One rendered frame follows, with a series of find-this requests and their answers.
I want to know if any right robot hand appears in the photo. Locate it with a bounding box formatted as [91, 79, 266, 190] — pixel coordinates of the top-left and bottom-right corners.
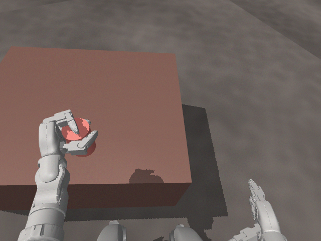
[228, 179, 281, 241]

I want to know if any can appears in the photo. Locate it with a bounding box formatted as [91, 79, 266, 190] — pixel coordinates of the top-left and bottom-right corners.
[62, 118, 96, 157]

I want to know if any left robot hand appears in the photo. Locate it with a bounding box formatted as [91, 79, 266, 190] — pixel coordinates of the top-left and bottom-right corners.
[39, 110, 98, 157]

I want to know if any left robot arm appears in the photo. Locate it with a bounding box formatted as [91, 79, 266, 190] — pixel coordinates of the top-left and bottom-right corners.
[18, 154, 70, 241]

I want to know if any right robot arm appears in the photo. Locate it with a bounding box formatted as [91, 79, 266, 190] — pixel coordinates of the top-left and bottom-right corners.
[260, 231, 288, 241]

